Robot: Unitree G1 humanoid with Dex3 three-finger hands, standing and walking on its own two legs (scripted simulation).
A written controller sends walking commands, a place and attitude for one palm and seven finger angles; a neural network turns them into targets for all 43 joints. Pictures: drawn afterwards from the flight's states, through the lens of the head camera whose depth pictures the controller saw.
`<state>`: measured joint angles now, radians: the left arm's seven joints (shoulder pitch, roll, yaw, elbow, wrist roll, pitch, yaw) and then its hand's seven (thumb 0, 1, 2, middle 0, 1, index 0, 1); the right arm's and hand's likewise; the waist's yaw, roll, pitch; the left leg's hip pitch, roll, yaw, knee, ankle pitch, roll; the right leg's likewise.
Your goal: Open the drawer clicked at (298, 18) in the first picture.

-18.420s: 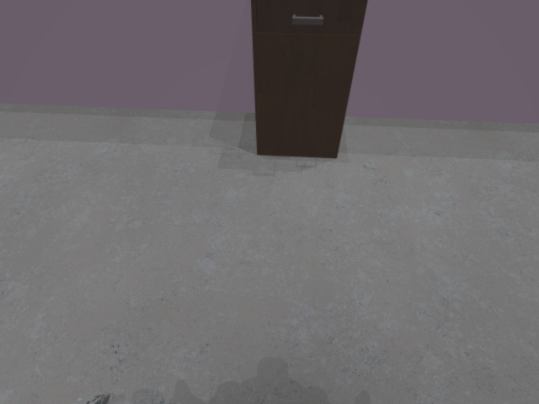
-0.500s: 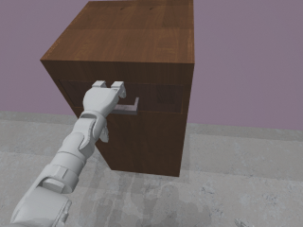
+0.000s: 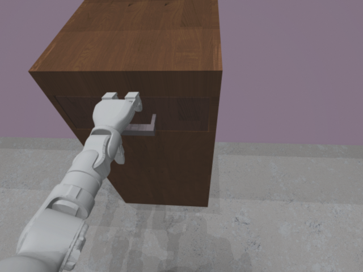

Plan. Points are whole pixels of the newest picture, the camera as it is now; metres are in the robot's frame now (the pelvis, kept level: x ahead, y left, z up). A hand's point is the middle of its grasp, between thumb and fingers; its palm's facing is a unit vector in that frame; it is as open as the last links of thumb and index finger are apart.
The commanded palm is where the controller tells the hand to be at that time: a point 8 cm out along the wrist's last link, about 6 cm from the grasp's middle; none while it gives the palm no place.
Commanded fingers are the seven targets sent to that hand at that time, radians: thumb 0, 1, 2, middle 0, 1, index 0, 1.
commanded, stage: move the hooked fingers above the handle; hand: left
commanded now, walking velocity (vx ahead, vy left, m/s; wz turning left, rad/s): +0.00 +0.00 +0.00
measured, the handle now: (133, 123) +0.50 +0.15 +0.00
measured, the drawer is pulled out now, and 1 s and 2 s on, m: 0.00 0.00 0.00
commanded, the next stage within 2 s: none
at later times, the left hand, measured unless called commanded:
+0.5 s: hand (126, 129) +0.43 +0.14 +0.07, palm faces -0.02 -0.03 -1.00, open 13.8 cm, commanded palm +0.41 +0.15 +0.12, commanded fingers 0.00 -0.50 0.30 -0.30 -1.20 -0.30 -1.20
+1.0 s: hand (129, 125) +0.45 +0.14 +0.06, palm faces +0.00 -0.03 -1.00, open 13.8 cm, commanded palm +0.43 +0.16 +0.12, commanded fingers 0.00 -0.50 0.30 -0.30 -1.20 -0.30 -1.20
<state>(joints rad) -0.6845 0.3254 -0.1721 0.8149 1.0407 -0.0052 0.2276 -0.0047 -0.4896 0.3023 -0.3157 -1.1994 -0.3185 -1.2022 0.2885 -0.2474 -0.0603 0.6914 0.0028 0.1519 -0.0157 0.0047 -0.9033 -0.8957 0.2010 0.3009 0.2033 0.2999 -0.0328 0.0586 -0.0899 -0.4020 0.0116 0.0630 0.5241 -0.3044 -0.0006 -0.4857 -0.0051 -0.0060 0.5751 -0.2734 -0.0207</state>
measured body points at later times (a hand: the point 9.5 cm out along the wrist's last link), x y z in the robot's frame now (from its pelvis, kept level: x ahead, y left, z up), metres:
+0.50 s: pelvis -0.01 +0.00 +0.00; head +0.03 -0.03 +0.45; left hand +0.42 +0.14 +0.12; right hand +0.10 -0.25 -0.14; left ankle -0.04 +0.12 -0.73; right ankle +0.00 -0.11 -0.73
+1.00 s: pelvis +0.00 +0.00 +0.00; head +0.05 -0.03 +0.44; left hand +0.44 +0.14 +0.11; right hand +0.07 -0.26 -0.15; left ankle -0.04 +0.12 -0.73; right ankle +0.00 -0.11 -0.73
